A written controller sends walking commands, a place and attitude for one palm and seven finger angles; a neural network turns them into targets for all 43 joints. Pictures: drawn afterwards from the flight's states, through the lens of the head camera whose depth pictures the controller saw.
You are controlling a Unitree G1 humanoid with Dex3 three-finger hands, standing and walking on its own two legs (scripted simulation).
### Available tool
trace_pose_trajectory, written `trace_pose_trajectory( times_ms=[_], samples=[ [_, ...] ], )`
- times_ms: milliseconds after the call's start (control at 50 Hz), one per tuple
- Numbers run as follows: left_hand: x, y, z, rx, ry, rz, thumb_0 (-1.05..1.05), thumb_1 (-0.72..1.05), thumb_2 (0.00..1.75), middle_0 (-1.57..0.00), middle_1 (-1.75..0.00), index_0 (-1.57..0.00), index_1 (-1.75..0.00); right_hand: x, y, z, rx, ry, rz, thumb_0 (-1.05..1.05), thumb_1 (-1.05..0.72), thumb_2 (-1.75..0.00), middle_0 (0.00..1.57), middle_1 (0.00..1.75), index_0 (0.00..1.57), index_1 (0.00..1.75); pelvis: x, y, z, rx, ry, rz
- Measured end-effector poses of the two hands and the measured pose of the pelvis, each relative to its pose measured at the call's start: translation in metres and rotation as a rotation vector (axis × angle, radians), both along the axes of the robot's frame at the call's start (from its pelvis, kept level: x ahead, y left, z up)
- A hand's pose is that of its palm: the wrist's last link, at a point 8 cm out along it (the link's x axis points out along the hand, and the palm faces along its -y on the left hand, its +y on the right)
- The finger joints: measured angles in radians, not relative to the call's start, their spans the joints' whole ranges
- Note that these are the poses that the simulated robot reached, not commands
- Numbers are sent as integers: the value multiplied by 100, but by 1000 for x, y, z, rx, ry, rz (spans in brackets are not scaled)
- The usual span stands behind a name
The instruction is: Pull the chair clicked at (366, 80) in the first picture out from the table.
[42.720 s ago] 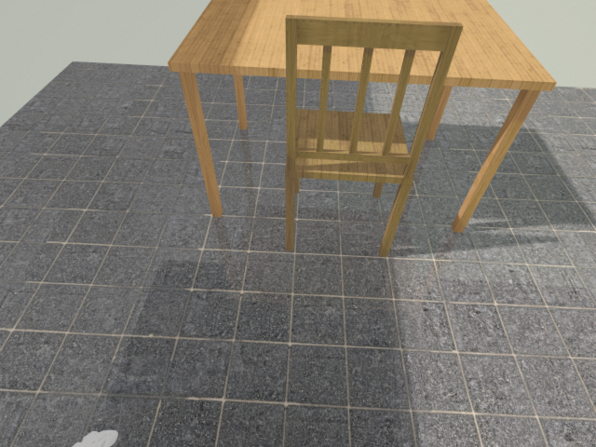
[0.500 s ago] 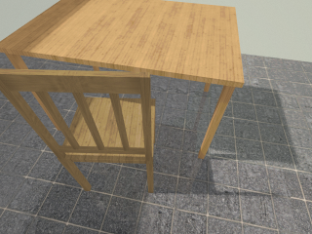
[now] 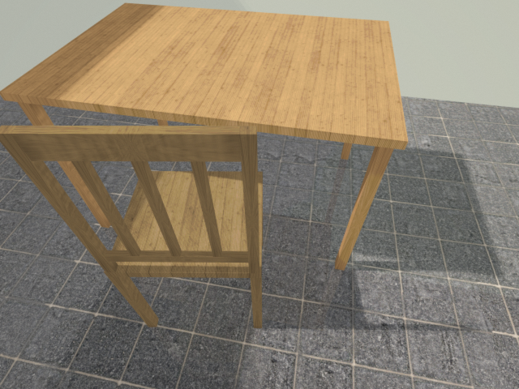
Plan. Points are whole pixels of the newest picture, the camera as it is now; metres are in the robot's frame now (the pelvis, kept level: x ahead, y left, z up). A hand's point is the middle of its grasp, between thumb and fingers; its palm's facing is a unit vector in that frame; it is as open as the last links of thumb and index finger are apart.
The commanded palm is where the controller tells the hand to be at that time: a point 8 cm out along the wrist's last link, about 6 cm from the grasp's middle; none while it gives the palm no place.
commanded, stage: look again from close up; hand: left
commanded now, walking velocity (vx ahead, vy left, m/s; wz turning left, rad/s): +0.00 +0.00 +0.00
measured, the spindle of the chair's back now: (160, 214) +0.46 +0.25 -0.07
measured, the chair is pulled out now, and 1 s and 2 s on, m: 0.18 0.18 0.18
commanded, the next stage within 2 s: raise the hand toward the chair's back in 0.74 s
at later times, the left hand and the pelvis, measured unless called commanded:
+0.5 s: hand out of the picture +0.03 +0.17 -0.17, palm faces +0.01 -0.98 -0.20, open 7.4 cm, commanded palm none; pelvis +0.01 -0.01 +0.00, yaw +0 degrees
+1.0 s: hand (152, 353) +0.18 +0.18 -0.04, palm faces +0.25 -0.96 -0.14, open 7.6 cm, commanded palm +0.11 +0.22 -0.06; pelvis +0.00 -0.01 -0.01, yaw +2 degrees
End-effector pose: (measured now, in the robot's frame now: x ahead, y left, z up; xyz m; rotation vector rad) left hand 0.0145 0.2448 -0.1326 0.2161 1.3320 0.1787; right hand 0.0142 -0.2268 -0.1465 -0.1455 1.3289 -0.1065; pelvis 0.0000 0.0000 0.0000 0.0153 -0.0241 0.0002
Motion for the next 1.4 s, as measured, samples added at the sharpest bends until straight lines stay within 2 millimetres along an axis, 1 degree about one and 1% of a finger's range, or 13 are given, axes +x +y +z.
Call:
trace_pose_trajectory(
  times_ms=[160,340,600,860,900,1000,1060,1100,1140,1220,1260,1320,1400],
  samples=[
    [0,-12,-3,-24,29,5,1,90,90,-20,-30,-20,-30,-7,-1,0,-1,49,-11,0,-91,-90,20,30,20,30,5,-4,1,0,3,0],
    [6,-26,-7,-53,29,9,1,90,90,-20,-30,-21,-30,4,-5,3,-11,44,-14,0,-91,-90,20,30,20,30,9,-8,2,-1,4,0],
    [8,-28,-7,-54,32,20,1,91,90,-20,-30,-20,-30,17,-12,6,-26,30,-7,0,-92,-90,20,30,20,30,14,-12,4,-3,8,3],
    [5,-28,-7,-50,44,27,1,90,90,-20,-30,-20,-30,18,-12,7,-28,41,-8,1,-92,-90,20,30,20,30,17,-12,5,-10,16,6],
    [33,-22,12,-43,-135,115,2,90,90,-20,-30,-21,-30,27,-14,12,-50,-55,-3,1,-92,-90,20,30,20,30,14,-11,3,-10,14,5],
    [136,-19,106,-5,-851,63,2,87,88,-19,-29,-20,-30,76,-23,29,-77,-421,26,1,-91,-90,20,30,20,30,2,-12,-6,-4,63,43],
    [165,-30,133,-82,-1169,-24,1,83,86,-18,-28,-19,-29,110,-31,37,-86,-595,52,1,-91,-90,20,30,20,30,-11,-16,-21,-3,134,33],
    [167,-39,133,-151,-1314,-110,1,79,85,-18,-28,-19,-28,131,-37,41,-94,-693,81,1,-91,-90,20,30,20,30,-20,-19,-36,-1,176,25],
    [157,-45,118,-199,-1362,-181,1,75,83,-18,-27,-18,-28,150,-41,43,-102,-777,111,1,-91,-90,20,30,20,30,-29,-22,-53,0,204,23],
    [120,-41,72,-235,-1265,-146,1,65,79,-17,-26,-18,-26,176,-43,41,-121,-885,166,1,-91,-90,20,30,20,30,-41,-27,-82,-3,239,31],
    [101,-34,59,-204,-1228,-100,1,61,77,-17,-25,-18,-26,182,-39,36,-126,-911,190,1,-91,-90,20,30,20,30,-46,-28,-92,-13,247,38],
    [85,-25,62,-132,-1258,-87,2,54,75,-16,-24,-17,-25,181,-29,23,-121,-910,222,1,-91,-90,20,30,20,30,-51,-30,-104,-34,254,48],
    [93,-23,79,-117,-1356,-157,2,44,71,-15,-23,-16,-23,164,-14,-4,-85,-848,233,1,-91,-90,20,30,20,30,-58,-31,-112,-61,259,60]
  ],
)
